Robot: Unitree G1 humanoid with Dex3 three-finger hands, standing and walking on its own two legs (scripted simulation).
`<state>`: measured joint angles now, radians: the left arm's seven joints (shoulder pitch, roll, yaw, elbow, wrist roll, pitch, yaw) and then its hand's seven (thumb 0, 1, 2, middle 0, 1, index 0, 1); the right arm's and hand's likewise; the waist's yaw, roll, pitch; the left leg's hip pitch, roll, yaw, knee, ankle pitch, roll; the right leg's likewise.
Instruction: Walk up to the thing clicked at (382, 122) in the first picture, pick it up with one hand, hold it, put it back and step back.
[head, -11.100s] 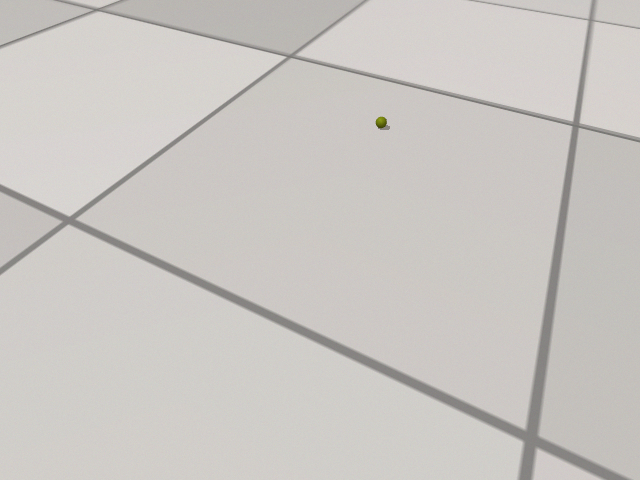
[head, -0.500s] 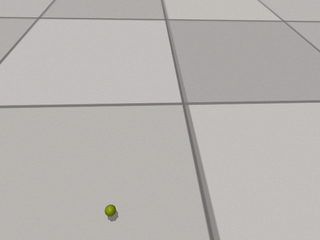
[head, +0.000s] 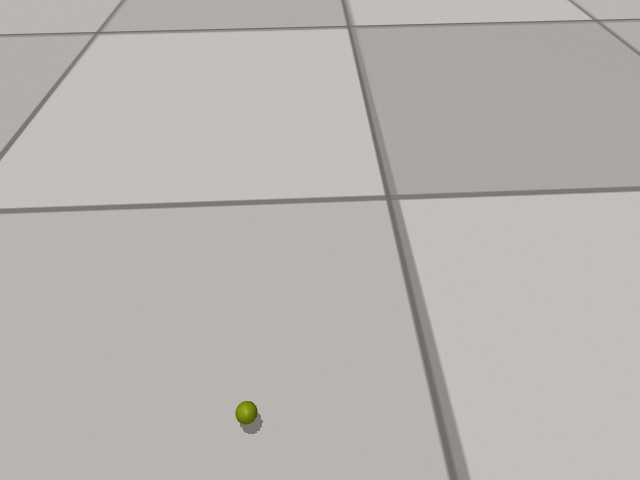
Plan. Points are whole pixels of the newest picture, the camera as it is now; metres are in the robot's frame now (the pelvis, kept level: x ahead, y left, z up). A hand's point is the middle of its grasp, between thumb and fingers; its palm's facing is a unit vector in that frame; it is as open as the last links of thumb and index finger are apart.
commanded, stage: walk up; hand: left
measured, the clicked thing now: (246, 412) +0.45 +0.24 -0.74
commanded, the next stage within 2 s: stand in 2.00 s
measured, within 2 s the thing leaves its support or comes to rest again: neither
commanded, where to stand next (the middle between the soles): +0.06 +0.01 m, yaw -1 degrees
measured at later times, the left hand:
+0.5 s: hand out of the picture +0.13 +0.34 -0.17, palm faces -0.07 -0.92 -0.39, open 7.3 cm
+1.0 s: hand out of the picture +0.12 +0.27 -0.17, palm faces -0.01 -0.95 -0.32, open 7.4 cm
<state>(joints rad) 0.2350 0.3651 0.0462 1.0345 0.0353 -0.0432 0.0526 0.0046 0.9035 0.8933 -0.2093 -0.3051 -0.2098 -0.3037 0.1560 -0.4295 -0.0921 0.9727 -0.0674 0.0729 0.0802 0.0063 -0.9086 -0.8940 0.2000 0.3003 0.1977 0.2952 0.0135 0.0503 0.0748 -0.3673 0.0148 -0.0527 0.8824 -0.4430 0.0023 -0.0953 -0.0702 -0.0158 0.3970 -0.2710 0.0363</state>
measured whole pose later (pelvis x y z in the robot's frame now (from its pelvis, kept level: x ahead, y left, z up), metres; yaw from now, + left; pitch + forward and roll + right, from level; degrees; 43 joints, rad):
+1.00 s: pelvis +0.03 +0.01 -0.02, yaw +0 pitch -3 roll +0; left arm 0.15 0.37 0.03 0.92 0.00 0.02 -0.01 0.01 0.91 0.89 -0.20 -0.30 -0.21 -0.30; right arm 0.18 -0.35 0.00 0.95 -0.01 -0.02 0.00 0.01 -0.91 -0.89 0.20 0.30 0.20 0.30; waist 0.01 -0.03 0.13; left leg -0.27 0.02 -0.02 0.66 -0.35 -0.01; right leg -0.26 0.01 -0.03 0.65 -0.34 -0.02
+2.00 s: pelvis +0.02 +0.03 +0.01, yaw +0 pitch -2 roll +0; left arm 0.11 0.35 0.02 1.17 0.00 0.00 -0.01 0.01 0.91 0.89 -0.20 -0.30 -0.20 -0.30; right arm 0.09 -0.33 -0.01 1.15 -0.01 -0.02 0.01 0.01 -0.91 -0.89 0.20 0.30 0.20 0.30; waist 0.01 0.00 0.05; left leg -0.13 -0.02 -0.01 0.32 -0.16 0.02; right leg -0.12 -0.03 -0.02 0.30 -0.15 0.02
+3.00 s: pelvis +0.05 +0.03 +0.01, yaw +0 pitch -2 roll +0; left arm 0.10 0.35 0.00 1.14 0.01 -0.01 -0.01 0.01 0.91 0.89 -0.20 -0.30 -0.20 -0.30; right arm 0.10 -0.35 0.00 1.13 -0.01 -0.02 0.01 0.01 -0.91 -0.89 0.20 0.30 0.20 0.30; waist 0.00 0.00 0.05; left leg -0.09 -0.01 -0.01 0.31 -0.19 0.01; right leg -0.09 -0.02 -0.03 0.30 -0.18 0.01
